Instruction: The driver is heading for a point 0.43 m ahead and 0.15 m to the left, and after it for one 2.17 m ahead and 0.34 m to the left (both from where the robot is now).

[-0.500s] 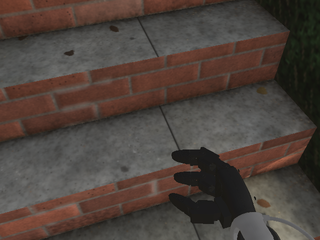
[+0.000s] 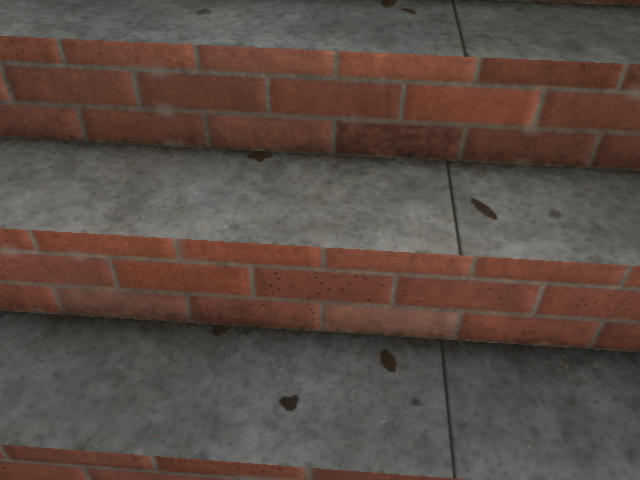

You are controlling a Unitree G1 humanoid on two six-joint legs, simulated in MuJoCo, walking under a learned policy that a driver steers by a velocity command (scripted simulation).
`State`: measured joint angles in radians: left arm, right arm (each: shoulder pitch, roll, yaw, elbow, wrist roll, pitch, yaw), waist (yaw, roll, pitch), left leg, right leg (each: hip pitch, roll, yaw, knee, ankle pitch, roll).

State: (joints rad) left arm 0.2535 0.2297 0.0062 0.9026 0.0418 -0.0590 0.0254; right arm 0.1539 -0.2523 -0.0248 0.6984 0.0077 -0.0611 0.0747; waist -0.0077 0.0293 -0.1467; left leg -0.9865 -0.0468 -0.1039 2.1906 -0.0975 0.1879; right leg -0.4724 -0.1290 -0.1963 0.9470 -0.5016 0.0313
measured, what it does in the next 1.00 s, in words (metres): climbs, turning left: left foot 0.20 m higher, then right foot 0.20 m higher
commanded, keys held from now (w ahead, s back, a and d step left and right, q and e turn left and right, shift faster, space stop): w+q+shift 0.32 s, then q+shift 0.26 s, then e+shift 0.42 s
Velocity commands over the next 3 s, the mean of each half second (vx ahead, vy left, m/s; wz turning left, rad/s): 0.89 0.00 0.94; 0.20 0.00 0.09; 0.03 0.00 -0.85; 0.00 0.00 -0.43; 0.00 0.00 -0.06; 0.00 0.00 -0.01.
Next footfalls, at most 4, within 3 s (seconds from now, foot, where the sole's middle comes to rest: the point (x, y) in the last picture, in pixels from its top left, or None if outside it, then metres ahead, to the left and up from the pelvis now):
0.22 left None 0.30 0.13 -0.52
0.62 right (308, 377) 0.58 0.04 -0.33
1.06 left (145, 406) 0.53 0.29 -0.33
1.40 right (331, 410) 0.53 0.01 -0.33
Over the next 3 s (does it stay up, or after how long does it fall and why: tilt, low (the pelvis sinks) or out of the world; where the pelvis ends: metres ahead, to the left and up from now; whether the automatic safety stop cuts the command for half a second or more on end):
stays up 0.51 0.08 0.45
